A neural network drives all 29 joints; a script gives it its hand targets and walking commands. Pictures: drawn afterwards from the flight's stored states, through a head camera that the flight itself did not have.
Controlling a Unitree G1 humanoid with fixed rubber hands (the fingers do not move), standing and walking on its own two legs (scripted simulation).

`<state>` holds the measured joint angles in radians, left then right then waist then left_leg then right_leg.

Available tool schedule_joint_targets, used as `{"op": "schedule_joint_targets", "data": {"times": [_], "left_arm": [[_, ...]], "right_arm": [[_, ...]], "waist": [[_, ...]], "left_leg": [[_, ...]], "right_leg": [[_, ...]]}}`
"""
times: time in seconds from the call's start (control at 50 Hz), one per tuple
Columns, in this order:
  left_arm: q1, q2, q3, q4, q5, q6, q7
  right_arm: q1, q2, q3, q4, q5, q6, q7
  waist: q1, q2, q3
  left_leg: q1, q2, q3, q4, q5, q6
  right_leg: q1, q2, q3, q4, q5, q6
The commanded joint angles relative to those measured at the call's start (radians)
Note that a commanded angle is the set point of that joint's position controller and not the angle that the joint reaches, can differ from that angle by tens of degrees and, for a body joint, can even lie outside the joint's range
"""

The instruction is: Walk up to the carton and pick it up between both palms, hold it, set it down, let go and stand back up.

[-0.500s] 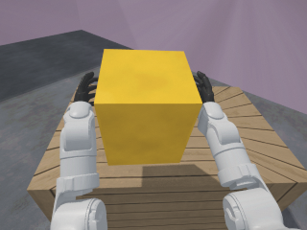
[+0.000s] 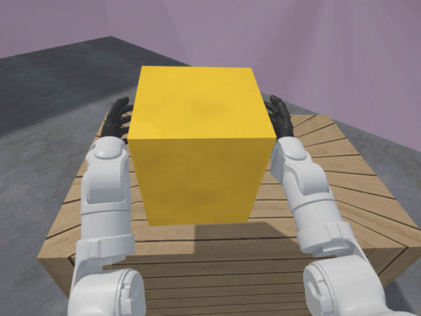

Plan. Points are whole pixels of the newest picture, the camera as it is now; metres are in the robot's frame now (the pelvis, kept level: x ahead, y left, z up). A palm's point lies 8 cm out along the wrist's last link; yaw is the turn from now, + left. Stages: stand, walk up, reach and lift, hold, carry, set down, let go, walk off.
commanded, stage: hold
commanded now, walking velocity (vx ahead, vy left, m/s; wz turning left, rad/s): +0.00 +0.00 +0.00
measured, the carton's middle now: (198, 149) +0.40 +0.01 +0.16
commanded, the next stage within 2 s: none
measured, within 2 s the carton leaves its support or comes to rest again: neither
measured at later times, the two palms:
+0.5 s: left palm (111, 143) +0.36 +0.16 +0.20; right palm (279, 137) +0.36 -0.14 +0.21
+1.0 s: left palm (110, 141) +0.36 +0.16 +0.21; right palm (278, 135) +0.36 -0.14 +0.21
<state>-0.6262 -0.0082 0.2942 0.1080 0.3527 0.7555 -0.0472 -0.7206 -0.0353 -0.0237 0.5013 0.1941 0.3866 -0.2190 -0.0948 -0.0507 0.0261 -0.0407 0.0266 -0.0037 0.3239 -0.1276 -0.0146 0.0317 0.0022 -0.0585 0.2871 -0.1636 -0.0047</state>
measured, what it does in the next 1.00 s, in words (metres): stands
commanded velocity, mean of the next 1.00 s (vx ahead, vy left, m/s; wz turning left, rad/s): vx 0.00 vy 0.00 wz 0.00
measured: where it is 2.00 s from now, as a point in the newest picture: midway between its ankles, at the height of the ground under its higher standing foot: outside the picture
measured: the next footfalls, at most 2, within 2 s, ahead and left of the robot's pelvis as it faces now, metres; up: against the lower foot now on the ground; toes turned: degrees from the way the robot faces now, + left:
none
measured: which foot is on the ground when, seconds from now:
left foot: down 0.00-1.00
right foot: down 0.00-1.00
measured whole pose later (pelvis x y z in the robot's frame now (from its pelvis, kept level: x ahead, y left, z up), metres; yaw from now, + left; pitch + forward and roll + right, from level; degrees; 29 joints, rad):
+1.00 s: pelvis +0.00 -0.01 +0.00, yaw +0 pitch -10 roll +0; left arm -0.63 0.00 0.31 0.09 0.37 0.78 -0.07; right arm -0.73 -0.01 -0.03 0.51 0.17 0.39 -0.22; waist -0.09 -0.07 0.03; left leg -0.02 0.03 -0.01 0.30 -0.12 -0.02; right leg 0.05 0.00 -0.06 0.28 -0.17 -0.01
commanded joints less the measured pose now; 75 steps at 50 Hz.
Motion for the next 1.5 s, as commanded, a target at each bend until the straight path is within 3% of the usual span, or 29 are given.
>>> {"op": "schedule_joint_targets", "data": {"times": [0.0, 0.14, 0.24, 0.28, 0.36, 0.5, 0.62, 0.74, 0.9, 0.98, 1.12, 1.2, 1.38, 1.48], "left_arm": [[-0.671, -0.501, -0.446, -0.156, -0.193, -0.067, -0.14], [-0.671, -0.486, -0.426, -0.127, -0.171, -0.045, -0.159], [-0.649, -0.503, -0.481, -0.208, -0.191, -0.04, -0.168], [-0.649, -0.495, -0.479, -0.196, -0.186, -0.038, -0.169], [-0.614, -0.483, -0.462, -0.201, -0.175, -0.031, -0.174], [-0.635, -0.503, -0.507, -0.26, -0.202, -0.041, -0.158], [-0.608, -0.472, -0.433, -0.173, -0.167, -0.03, -0.167], [-0.662, -0.483, -0.434, -0.157, -0.166, -0.033, -0.169], [-0.704, -0.479, -0.429, -0.109, -0.163, -0.046, -0.172], [-0.713, -0.494, -0.444, -0.114, -0.173, -0.058, -0.163], [-0.666, -0.493, -0.442, -0.148, -0.179, -0.066, -0.154], [-0.651, -0.479, -0.411, -0.142, -0.151, -0.052, -0.164], [-0.645, -0.497, -0.47, -0.198, -0.183, -0.047, -0.162], [-0.658, -0.486, -0.466, -0.187, -0.177, -0.046, -0.159]], "right_arm": [[-0.768, 0.549, 0.382, -0.336, 0.108, -0.074, 0.121], [-0.741, 0.532, 0.343, -0.284, 0.088, -0.054, 0.119], [-0.705, 0.531, 0.373, -0.352, 0.123, -0.05, 0.102], [-0.696, 0.517, 0.363, -0.339, 0.123, -0.039, 0.097], [-0.7, 0.522, 0.385, -0.381, 0.126, -0.033, 0.093], [-0.71, 0.523, 0.404, -0.434, 0.131, -0.041, 0.108], [-0.706, 0.512, 0.375, -0.354, 0.093, -0.038, 0.117], [-0.748, 0.522, 0.353, -0.332, 0.086, -0.059, 0.121], [-0.747, 0.507, 0.291, -0.252, 0.055, -0.068, 0.129], [-0.763, 0.508, 0.295, -0.265, 0.063, -0.078, 0.128], [-0.757, 0.527, 0.365, -0.328, 0.099, -0.083, 0.116], [-0.729, 0.517, 0.358, -0.281, 0.097, -0.071, 0.118], [-0.722, 0.508, 0.374, -0.36, 0.122, -0.069, 0.104], [-0.7, 0.497, 0.347, -0.32, 0.102, -0.059, 0.115]], "waist": [[0.012, 0.057, -0.454], [0.0, 0.054, -0.346], [-0.029, 0.093, -0.403], [-0.039, 0.106, -0.369], [-0.022, 0.081, -0.365], [-0.009, 0.086, -0.411], [0.011, 0.03, -0.34], [0.009, 0.066, -0.369], [-0.022, 0.095, -0.344], [-0.029, 0.102, -0.379], [-0.008, 0.069, -0.424], [0.007, 0.058, -0.358], [-0.025, 0.085, -0.396], [-0.025, 0.093, -0.361]], "left_leg": [[0.189, -0.071, 0.046, 0.0, 0.241, 0.008], [0.157, -0.068, 0.055, -0.031, 0.16, 0.01], [0.202, -0.073, 0.044, 0.011, 0.29, -0.02], [0.198, -0.074, 0.04, 0.01, 0.273, -0.028], [0.176, -0.078, 0.041, 0.002, 0.25, -0.015], [0.197, -0.067, 0.037, 0.004, 0.282, -0.022], [0.162, -0.063, 0.052, -0.038, 0.168, 0.012], [0.169, -0.067, 0.059, -0.031, 0.162, 0.012], [0.153, -0.067, 0.057, -0.047, 0.093, 0.006], [0.176, -0.066, 0.048, -0.028, 0.144, -0.005], [0.207, -0.073, 0.04, 0.004, 0.262, -0.003], [0.182, -0.069, 0.051, -0.024, 0.212, 0.004], [0.227, -0.073, 0.045, 0.014, 0.3, -0.019], [0.196, -0.065, 0.045, -0.017, 0.215, -0.017]], "right_leg": [[0.029, 0.06, -0.028, -0.036, 0.157, 0.052], [-0.006, 0.051, -0.028, -0.056, 0.088, 0.047], [0.051, 0.054, -0.027, -0.035, 0.239, 0.052], [0.037, 0.052, -0.029, -0.038, 0.224, 0.055], [0.054, 0.048, -0.028, -0.036, 0.237, 0.061], [0.037, 0.062, -0.035, -0.032, 0.202, 0.048], [0.015, 0.054, -0.027, -0.055, 0.118, 0.048], [0.008, 0.046, -0.028, -0.053, 0.104, 0.043], [-0.007, 0.04, -0.034, -0.058, 0.048, 0.043], [0.0, 0.048, -0.041, -0.052, 0.081, 0.043], [0.04, 0.055, -0.037, -0.037, 0.211, 0.058], [0.032, 0.052, -0.035, -0.049, 0.152, 0.052], [0.039, 0.058, -0.034, -0.041, 0.241, 0.053], [0.011, 0.054, -0.037, -0.05, 0.141, 0.047]]}}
